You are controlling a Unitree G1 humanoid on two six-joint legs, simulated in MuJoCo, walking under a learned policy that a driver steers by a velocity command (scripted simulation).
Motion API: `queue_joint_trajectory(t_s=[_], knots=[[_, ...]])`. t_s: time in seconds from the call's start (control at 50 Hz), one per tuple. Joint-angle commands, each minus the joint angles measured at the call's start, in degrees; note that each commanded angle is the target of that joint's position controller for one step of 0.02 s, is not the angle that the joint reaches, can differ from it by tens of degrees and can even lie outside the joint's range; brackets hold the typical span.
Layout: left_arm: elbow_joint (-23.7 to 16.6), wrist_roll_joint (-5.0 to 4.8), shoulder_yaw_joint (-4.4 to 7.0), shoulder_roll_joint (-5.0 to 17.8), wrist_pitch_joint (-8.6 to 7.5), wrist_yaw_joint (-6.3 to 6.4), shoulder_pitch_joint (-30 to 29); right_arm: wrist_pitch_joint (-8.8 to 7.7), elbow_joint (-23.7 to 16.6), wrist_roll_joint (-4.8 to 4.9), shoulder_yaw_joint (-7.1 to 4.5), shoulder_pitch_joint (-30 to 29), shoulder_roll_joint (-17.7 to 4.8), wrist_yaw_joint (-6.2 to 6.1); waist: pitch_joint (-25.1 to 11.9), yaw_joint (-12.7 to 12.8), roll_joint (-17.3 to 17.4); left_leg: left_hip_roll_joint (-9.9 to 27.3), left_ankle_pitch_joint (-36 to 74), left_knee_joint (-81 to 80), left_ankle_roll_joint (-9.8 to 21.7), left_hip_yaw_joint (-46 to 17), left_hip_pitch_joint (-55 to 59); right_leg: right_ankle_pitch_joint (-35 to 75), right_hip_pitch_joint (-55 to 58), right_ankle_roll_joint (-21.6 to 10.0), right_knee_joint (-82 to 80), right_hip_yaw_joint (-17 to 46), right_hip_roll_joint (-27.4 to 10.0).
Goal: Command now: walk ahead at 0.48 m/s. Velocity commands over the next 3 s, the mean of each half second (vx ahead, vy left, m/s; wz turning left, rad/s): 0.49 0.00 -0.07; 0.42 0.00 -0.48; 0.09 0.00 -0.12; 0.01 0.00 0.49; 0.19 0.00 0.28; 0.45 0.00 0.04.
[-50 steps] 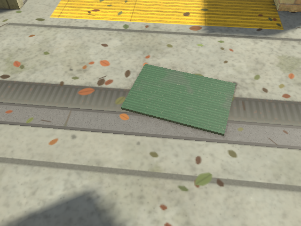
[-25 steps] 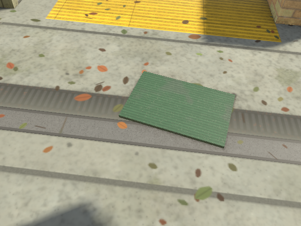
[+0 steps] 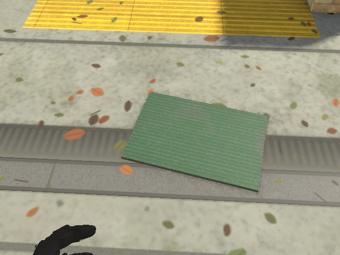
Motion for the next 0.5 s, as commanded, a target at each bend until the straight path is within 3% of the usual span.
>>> queue_joint_trajectory(t_s=[0.02, 0.04, 0.06, 0.08, 0.1, 0.12, 0.14, 0.18, 0.22, 0.26, 0.34, 0.42, 0.48, 0.5], knots=[[5.36, 1.29, 4.79, 16.83, 0.28, 0.53, 28.5, -1.89, -4.46, 0.1, 1.59, 6.55, 2.08, 0.87, -27.43, 8.7, -16.19, -5.18, -2.22, 50.61, 1.1, -5.56, -40.91, -16.42, 57.03, -16.32, -9.23, 44.94, -23.65], [5.25, 0.82, 3.38, 11.37, 0.05, 0.46, 25.74, -3.59, -4.96, 1.85, 0.05, 0.25, -4.72, 1.2, -21.41, 10.68, -9.99, -2.48, -3.03, 56.8, 2.63, -11.7, -46.81, -20.44, 52.0, -13.22, -14.6, 46.02, -21.06], [4.32, 0.67, 2.65, 9.32, -0.31, 0.63, 19.98, -4.47, -7.33, 3.19, -0.81, -5.78, -7.56, 1.24, -12.04, 9.17, -7.85, 0.39, 2.1, 57.0, 3.52, -9.41, -49.9, -16.18, 42.73, -10.72, -15.86, 36.28, -19.54], [3.37, 0.94, 2.06, 7.9, -0.76, 0.46, 15.03, -4.74, -7.95, 2.92, -0.9, -8.49, -7.63, 0.69, -8.01, 6.95, -1.38, 3.6, 7.84, 54.16, 3.59, -8.21, -46.98, -8.32, 33.01, -9.51, -17.52, 29.07, -17.73], [3.24, 1.54, 1.65, 6.45, -1.15, 0.17, 12.71, -4.35, -7.97, 2.05, -1.46, -9.2, -7.2, 0.25, -5.47, 4.97, -0.14, 5.48, 10.9, 51.02, 3.38, -7.57, -44.03, -2.83, 25.93, -8.71, -18.83, 23.5, -15.7], [3.66, 2.11, 1.21, 5.23, -1.4, -0.02, 12.08, -3.51, -7.88, 1.66, -1.53, -7.47, -5.97, 0.2, -5.31, 2.94, -1.61, 7.04, 12.63, 48.99, 3.42, -8.09, -40.41, -1.46, 21.98, -8.17, -20.39, 20.03, -14.01], [4.23, 2.03, 1.07, 4.85, -1.44, -0.15, 12.44, -2.76, -7.84, 1.58, -1.49, -6.5, -4.61, 0.15, -4.86, 2.14, -2.52, 7.49, 12.94, 46.99, 3.24, -7.86, -39.05, -1.19, 19.84, -8.34, -21.79, 18.14, -13.17], [5.49, 1.7, 1.19, 6.27, -1.51, 0.36, 14.42, -1.72, -8.77, 1.4, -1.56, -7.93, -3.95, -0.04, -2.48, 1.54, -2.97, 8.42, 13.73, 42.66, 2.28, -6.9, -40.42, -0.24, 16.6, -8.97, -24.18, 14.98, -12.64], [6.22, 1.8, 1.6, 8.41, -1.4, 1.36, 16.71, -1.39, -10.96, 0.75, -1.8, -13.16, -4.84, -0.2, -0.41, 2.37, -2.2, 9.09, 18.82, 36.65, 0.7, -6.43, -45.32, 0.13, 16.79, -9.33, -25.8, 13.59, -12.72], [6.78, 1.69, 1.71, 9.13, -1.0, 2.19, 19.05, -1.55, -12.59, 0.33, -1.87, -17.65, -4.95, -0.01, 0.28, 3.6, -1.93, 8.87, 25.56, 29.26, -0.25, -5.96, -48.35, 1.36, 18.76, -8.53, -26.11, 11.88, -12.1], [7.95, 0.89, 1.74, 9.8, -0.5, 2.83, 23.67, -2.2, -15.11, 0.59, -1.2, -26.46, -3.76, 0.78, 1.12, 6.58, -2.12, 5.76, 35.07, 14.89, -0.66, -3.12, -45.05, 2.59, 20.42, -6.26, -25.66, 7.94, -9.97], [9.44, 0.19, 2.1, 10.32, 0.63, 3.08, 27.75, -2.94, -17.81, 1.16, -0.88, -32.53, -4.43, 1.95, 2.45, 7.95, -2.6, 3.85, 32.34, 7.51, -0.62, -3.96, -45.14, 2.34, 26.91, -6.08, -21.42, 10.56, -12.45], [9.04, 0.07, 2.85, 11.65, 1.48, 3.53, 26.56, -3.9, -18.03, 1.33, -1.7, -29.7, -7.19, 2.53, 0.41, 4.95, -4.51, 2.44, 27.02, 4.27, 0.66, -4.34, -38.45, 6.06, 29.56, -4.59, -16.29, 13.48, -14.48], [8.54, 0.13, 2.9, 11.77, 1.72, 3.55, 25.22, -4.17, -16.97, 1.28, -2.47, -25.11, -8.63, 2.42, -2.08, 2.1, -4.98, 1.15, 25.33, 3.07, 1.58, -3.17, -31.71, 12.47, 29.05, -3.62, -11.47, 12.92, -13.31]])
